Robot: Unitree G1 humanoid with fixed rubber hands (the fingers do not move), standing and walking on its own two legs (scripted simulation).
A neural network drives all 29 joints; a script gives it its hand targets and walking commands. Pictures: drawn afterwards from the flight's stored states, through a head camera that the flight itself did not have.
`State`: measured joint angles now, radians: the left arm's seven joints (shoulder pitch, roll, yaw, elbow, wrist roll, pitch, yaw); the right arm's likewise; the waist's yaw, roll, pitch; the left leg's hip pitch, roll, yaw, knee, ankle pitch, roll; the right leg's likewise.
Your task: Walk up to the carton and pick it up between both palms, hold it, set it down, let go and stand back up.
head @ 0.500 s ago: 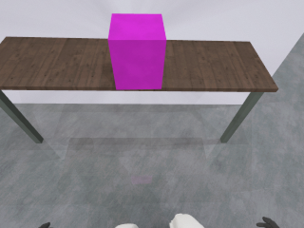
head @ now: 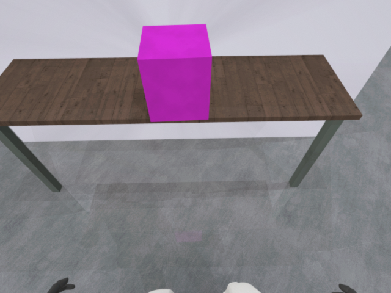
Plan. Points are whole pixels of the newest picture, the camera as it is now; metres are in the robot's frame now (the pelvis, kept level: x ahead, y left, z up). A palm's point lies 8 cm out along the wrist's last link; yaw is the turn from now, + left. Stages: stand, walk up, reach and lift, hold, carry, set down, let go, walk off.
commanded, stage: walk up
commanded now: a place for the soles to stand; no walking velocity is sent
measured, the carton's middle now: (177, 75) +0.78 +0.07 -0.02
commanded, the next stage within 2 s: none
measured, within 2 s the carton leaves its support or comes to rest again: neither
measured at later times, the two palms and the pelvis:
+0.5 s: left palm out of the picture +0.11 +0.30 -0.09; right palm out of the picture +0.09 -0.32 -0.09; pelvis +0.01 +0.00 +0.00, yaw +0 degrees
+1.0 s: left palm (63, 286) +0.15 +0.28 -0.07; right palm (367, 282) +0.15 -0.35 -0.10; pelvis +0.07 -0.04 +0.01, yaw -1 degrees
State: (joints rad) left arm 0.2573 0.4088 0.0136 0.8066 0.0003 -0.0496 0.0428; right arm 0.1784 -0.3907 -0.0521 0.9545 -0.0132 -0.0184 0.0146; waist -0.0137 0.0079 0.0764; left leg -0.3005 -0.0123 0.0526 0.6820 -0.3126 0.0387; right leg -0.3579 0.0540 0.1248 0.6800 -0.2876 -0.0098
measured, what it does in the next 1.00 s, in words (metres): lifts its left foot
